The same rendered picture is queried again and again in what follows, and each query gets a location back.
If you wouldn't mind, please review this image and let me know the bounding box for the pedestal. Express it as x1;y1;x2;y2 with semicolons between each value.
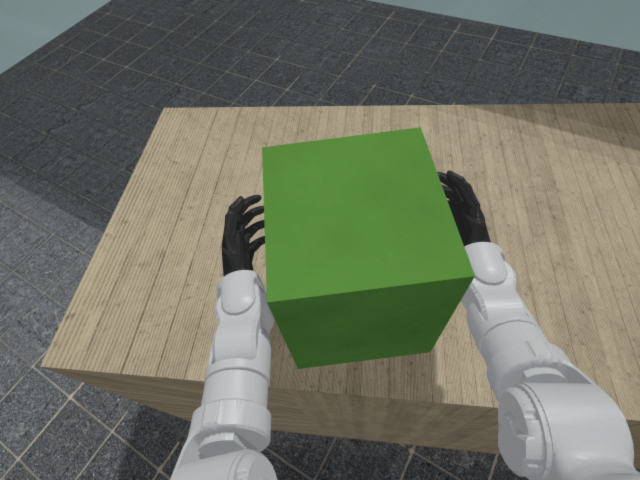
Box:
40;103;640;469

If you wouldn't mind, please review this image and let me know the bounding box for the carton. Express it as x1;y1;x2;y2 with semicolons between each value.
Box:
262;127;475;369

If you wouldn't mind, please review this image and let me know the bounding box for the robot right upper arm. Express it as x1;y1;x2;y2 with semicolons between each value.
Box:
498;382;640;480

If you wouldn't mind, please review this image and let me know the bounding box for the robot right hand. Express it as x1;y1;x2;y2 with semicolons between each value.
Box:
437;170;491;246

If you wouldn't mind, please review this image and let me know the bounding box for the left robot forearm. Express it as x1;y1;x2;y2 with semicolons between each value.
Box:
170;270;274;480

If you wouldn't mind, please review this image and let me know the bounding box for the robot left upper arm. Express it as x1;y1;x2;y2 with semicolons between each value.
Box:
171;449;277;480

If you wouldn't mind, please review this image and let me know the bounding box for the robot left hand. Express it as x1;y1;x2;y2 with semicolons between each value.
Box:
222;195;265;276

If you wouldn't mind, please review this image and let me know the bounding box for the right robot forearm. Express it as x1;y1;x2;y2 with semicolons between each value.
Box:
461;242;634;464

